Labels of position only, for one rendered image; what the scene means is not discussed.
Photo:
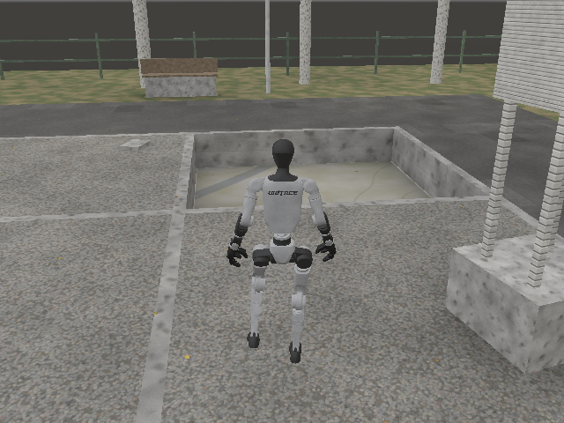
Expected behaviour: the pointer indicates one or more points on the robot head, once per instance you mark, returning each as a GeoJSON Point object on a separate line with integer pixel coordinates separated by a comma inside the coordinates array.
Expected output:
{"type": "Point", "coordinates": [282, 152]}

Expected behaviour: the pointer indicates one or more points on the right robot foot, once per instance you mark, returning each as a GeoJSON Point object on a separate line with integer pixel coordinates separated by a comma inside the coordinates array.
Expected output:
{"type": "Point", "coordinates": [295, 356]}

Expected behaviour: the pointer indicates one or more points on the left robot forearm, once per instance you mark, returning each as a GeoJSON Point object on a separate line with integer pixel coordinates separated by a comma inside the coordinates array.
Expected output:
{"type": "Point", "coordinates": [238, 235]}

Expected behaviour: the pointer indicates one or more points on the right robot forearm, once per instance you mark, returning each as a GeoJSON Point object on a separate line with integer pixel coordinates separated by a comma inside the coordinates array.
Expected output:
{"type": "Point", "coordinates": [325, 232]}

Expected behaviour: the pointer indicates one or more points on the robot left hand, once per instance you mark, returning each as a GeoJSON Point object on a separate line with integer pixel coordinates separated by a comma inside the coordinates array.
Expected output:
{"type": "Point", "coordinates": [235, 253]}

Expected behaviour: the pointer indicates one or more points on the robot right hand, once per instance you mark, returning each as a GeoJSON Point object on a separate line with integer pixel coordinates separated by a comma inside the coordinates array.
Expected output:
{"type": "Point", "coordinates": [323, 248]}

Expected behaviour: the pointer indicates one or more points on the right robot upper arm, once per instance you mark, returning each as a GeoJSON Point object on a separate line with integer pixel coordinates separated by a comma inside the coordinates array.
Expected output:
{"type": "Point", "coordinates": [315, 201]}

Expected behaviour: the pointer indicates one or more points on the left robot upper arm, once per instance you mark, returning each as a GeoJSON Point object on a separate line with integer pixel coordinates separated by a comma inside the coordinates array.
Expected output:
{"type": "Point", "coordinates": [249, 203]}

